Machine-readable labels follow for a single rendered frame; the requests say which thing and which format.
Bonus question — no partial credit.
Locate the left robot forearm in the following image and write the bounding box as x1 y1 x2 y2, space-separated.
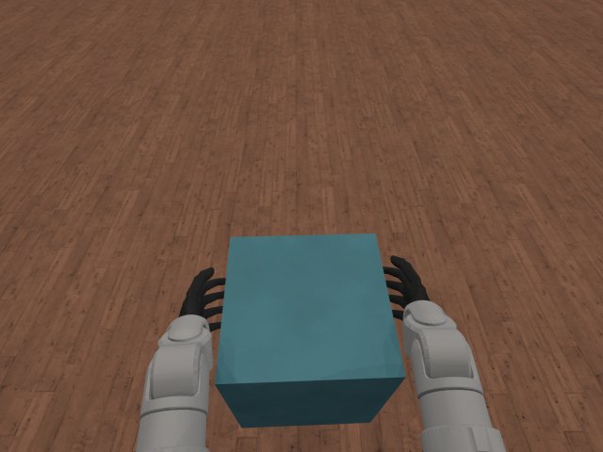
136 315 213 452

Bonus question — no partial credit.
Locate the robot left hand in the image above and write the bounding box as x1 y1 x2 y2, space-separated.
179 267 226 332

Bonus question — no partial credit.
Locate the carton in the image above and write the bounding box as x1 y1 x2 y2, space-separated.
215 234 406 428

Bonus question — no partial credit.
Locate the right robot forearm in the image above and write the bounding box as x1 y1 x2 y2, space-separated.
402 300 506 452

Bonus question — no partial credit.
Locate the robot right hand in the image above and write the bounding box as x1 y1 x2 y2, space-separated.
383 255 430 320

